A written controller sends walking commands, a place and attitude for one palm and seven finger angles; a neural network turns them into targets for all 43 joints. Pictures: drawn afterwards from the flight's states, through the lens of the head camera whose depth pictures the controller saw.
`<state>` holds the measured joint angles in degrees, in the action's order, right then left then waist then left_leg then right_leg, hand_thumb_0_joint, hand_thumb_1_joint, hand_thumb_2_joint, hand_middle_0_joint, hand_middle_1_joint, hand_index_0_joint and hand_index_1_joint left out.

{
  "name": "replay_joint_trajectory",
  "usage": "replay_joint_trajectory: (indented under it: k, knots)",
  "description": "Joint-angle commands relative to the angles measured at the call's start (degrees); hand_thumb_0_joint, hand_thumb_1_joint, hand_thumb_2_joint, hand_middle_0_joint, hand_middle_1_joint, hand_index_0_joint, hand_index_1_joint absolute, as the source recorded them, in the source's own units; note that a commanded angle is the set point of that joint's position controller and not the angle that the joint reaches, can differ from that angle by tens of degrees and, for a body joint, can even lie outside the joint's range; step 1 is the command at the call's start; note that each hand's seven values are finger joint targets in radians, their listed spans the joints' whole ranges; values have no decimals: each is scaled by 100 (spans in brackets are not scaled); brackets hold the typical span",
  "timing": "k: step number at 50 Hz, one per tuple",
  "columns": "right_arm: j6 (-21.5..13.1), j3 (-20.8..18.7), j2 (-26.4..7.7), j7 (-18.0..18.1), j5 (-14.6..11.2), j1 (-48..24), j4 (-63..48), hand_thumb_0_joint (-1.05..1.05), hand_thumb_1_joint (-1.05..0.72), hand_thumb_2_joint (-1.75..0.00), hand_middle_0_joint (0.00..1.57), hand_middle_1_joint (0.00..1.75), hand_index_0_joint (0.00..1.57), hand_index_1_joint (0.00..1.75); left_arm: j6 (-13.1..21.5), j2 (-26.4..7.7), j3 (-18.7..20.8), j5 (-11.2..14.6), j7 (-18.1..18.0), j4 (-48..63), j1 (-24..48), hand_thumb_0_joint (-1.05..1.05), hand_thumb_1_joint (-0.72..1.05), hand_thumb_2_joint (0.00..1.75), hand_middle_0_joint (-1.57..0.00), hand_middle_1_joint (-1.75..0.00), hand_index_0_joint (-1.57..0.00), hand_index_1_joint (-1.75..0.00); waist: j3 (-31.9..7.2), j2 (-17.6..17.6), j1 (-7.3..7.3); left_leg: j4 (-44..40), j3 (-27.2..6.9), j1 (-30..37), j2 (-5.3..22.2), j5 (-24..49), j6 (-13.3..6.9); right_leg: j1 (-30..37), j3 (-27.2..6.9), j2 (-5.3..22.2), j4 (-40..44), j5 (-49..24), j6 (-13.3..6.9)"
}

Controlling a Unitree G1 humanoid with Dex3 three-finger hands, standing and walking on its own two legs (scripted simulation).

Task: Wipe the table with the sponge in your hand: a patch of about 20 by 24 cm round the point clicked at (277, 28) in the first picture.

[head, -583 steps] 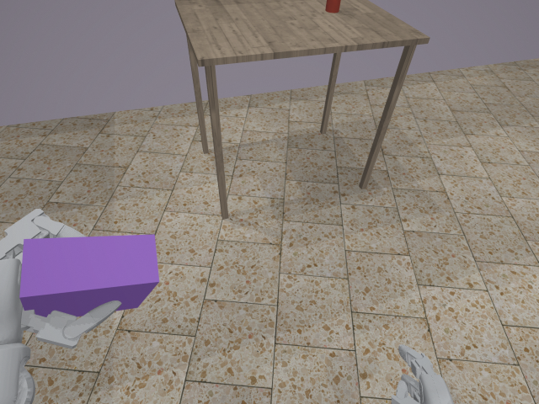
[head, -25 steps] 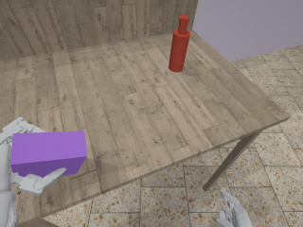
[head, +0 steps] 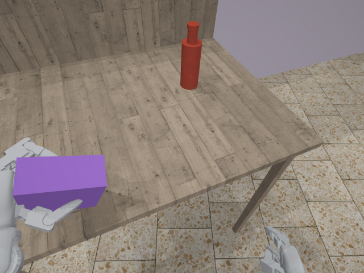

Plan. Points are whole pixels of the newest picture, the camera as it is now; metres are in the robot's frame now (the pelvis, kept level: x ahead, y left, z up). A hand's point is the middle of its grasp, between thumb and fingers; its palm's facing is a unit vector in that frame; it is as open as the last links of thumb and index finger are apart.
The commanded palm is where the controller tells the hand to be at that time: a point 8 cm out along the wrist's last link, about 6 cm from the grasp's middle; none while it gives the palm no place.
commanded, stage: shuffle to correct the standing spot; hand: left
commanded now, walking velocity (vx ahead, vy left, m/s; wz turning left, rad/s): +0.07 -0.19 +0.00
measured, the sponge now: (75, 185) +0.23 +0.21 +0.13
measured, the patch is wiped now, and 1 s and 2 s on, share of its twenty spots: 0.00 0.00 0.00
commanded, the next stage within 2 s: come to a stop and stand still in 0.56 s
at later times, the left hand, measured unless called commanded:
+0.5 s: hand (96, 180) +0.23 +0.17 +0.15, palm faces +0.33 -0.86 -0.39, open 9.7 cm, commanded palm +0.18 +0.20 +0.18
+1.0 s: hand (136, 175) +0.24 +0.10 +0.16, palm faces +0.43 -0.81 -0.40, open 9.7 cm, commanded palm +0.18 +0.14 +0.18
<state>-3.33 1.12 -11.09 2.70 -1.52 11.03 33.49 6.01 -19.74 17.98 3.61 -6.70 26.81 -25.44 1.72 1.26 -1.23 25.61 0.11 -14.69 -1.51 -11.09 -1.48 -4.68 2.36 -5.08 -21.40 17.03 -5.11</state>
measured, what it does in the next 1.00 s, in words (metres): steps to the right: right foot, then left foot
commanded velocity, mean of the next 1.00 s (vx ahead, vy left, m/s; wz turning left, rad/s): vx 0.05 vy -0.04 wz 0.04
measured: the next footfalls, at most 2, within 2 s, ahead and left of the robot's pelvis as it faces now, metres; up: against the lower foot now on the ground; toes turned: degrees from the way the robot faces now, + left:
right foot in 0.76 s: +0.13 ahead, -0.32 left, +0.00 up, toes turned -2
left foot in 0.90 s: +0.05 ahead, -0.05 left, +0.00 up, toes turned +4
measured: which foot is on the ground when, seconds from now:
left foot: down 0.00-0.74, up 0.76-0.88, down 0.90-1.00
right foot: down 0.00-0.48, up 0.50-0.74, down 0.76-0.94, up 0.96-1.00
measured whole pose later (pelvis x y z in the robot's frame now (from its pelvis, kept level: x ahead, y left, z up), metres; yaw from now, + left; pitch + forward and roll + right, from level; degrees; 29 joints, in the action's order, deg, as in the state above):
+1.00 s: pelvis +0.03 -0.15 -0.02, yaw +1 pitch -2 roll +1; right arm -5.8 -0.7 -10.5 3.0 -1.3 11.5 33.2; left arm 9.0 -23.3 23.6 1.0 -8.7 34.1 -26.0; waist 4.7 4.9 1.0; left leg 39.3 3.3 -14.1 -1.8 -23.0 -2.8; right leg -25.2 0.3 5.5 -51.8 25.0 1.1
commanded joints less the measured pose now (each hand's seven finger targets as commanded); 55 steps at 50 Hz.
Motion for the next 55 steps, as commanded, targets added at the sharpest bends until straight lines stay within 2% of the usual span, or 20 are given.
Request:
replay_joint_trajectory:
  k: [1,11,15,18,20,21,23,24,25,27,28,31,35,37,40,43,45,47,49,55]
  knots:
    - [-189,-358,-684,9,-31,-541,-971,0,-90,-90,20,30,20,30,453,-1260,920,119,-166,1580,542,0,10,130,-120,-160,-120,-160,-860,-498,119,311,-576,549,821,1041,-185,-204,-815,1024,298,-1771,202]
    - [131,-351,-692,-54,-75,-555,-1019,0,-90,-90,20,30,20,30,402,-1253,1082,254,-90,1325,230,0,10,130,-120,-160,-120,-160,-945,-221,183,536,-80,997,791,2030,-363,-369,-437,840,-589,-3981,906]
    - [192,-331,-714,-46,-25,-644,-1081,0,-90,-90,20,30,20,30,359,-1099,838,181,-36,1498,349,0,10,130,-120,-160,-120,-160,-698,-1045,114,168,-1104,645,1499,1806,-746,-693,-474,588,-924,-1243,859]
    - [148,-323,-644,-52,-40,-533,-1107,0,-90,-90,20,30,20,30,321,-1163,898,131,-57,1681,157,0,10,130,-120,-160,-120,-160,-347,-207,144,1100,-208,-219,743,228,-173,-108,-841,920,719,-1366,502]
    - [207,-349,-588,-104,-107,-269,-988,0,-90,-90,20,30,20,30,304,-1273,1067,173,-156,1672,137,0,10,130,-120,-160,-120,-160,-570,663,252,1938,547,-487,93,-560,-6,457,-907,1358,655,-4273,609]
    - [137,-443,-646,-107,-153,-325,-1012,0,-90,-90,20,30,20,30,371,-1350,1223,222,-162,1611,111,0,10,130,-120,-160,-120,-160,-529,965,186,1880,699,-363,-114,-1405,28,396,-778,1263,554,-5648,1132]
    - [39,-523,-714,-96,-152,-179,-760,0,-90,-90,20,30,20,30,503,-1523,1352,227,-196,1570,104,0,10,130,-120,-160,-120,-160,-532,474,480,-126,948,1242,-146,-989,-373,-682,165,577,-991,-7478,3547]
    - [-7,-553,-781,-13,-120,-84,-632,0,-90,-90,20,30,20,30,550,-1605,1410,294,-200,1474,59,0,10,130,-120,-160,-120,-160,-849,-888,842,-1491,202,2557,870,421,-1086,-1785,525,55,-4617,-7455,3726]
    - [127,-479,-889,-30,334,-785,-1142,0,-90,-90,20,30,20,30,671,-1437,1481,171,-241,1695,144,0,10,130,-120,-160,-120,-160,-934,-3240,339,-907,-2302,1726,2718,2516,-1893,-2748,-771,-63,-7853,492,1547]
    - [185,-423,-685,-207,124,-1290,-1260,0,-90,-90,20,30,20,30,354,-1061,572,4,116,1537,715,0,10,130,-120,-160,-120,-160,-526,-840,98,-868,-2088,331,2462,1139,-1297,-2511,-1286,153,-7453,523,-337]
    - [143,-512,-794,-218,123,-925,-1132,0,-90,-90,20,30,20,30,358,-1042,755,69,112,1600,760,0,10,130,-120,-160,-120,-160,-362,-784,63,-704,-1294,484,2314,594,-1181,-3246,-1218,480,-6677,536,318]
    - [-46,-455,-638,-179,-34,-187,-1141,0,-90,-90,20,30,20,30,535,-1039,1027,-33,89,1731,-515,0,10,130,-120,-160,-120,-160,-264,-1036,-223,-355,86,-721,1407,-481,-666,-1877,103,660,-3629,330,336]
    - [-265,-347,-632,-115,-51,-106,-1019,0,-90,-90,20,30,20,30,617,-1324,1228,-151,-26,1762,122,0,10,130,-120,-160,-120,-160,-606,-954,8,1133,255,-1658,918,-1759,-268,309,695,481,-1081,-429,606]
    - [-431,-327,-527,-51,15,-110,-811,0,-90,-90,20,30,20,30,577,-1548,1199,-258,-78,1505,717,0,10,130,-120,-160,-120,-160,-409,827,159,3625,348,-1509,111,-1948,8,-628,-1317,1698,368,-364,137]
    - [-526,-331,-665,-25,47,-186,-664,0,-90,-90,20,30,20,30,537,-1437,945,-268,-155,1542,1400,0,10,130,-120,-160,-120,-160,-304,1197,157,4317,-172,-774,322,-1504,87,-2224,-2760,2779,1167,1264,-489]
    - [-347,-304,-622,-8,-54,-425,-663,0,-90,-90,20,30,20,30,527,-1432,1108,-214,-260,1968,1029,0,10,130,-120,-160,-120,-160,-179,1222,287,2214,-475,248,644,-1200,-101,-2645,-1433,2498,137,951,-303]
    - [-384,-341,-618,53,-45,-394,-756,0,-90,-90,20,30,20,30,608,-1394,1272,-159,-321,2103,599,0,10,130,-120,-160,-120,-160,-531,-32,297,79,-253,522,290,-1021,-70,-1887,-527,1826,-1296,398,132]
    - [-558,-445,-701,74,0,-479,-936,0,-90,-90,20,30,20,30,710,-1358,1340,-185,-412,2212,87,0,10,130,-120,-160,-120,-160,-346,-2289,141,-1131,-1515,676,1251,296,-437,-2402,171,775,-3416,1107,540]
    - [-609,-387,-514,6,89,-496,-928,0,-90,-90,20,30,20,30,813,-1528,1414,-214,-415,2442,73,0,10,130,-120,-160,-120,-160,-496,-2727,231,-574,-1824,466,1307,2354,-632,-2526,-13,752,-4161,1379,516]
    - [-579,-427,-769,-162,-105,-92,-959,0,-90,-90,20,30,20,30,715,-1106,1123,-62,-275,1720,-388,0,10,130,-120,-160,-120,-160,-924,-610,119,1082,-779,532,933,2754,-244,-433,503,605,79,-1118,346]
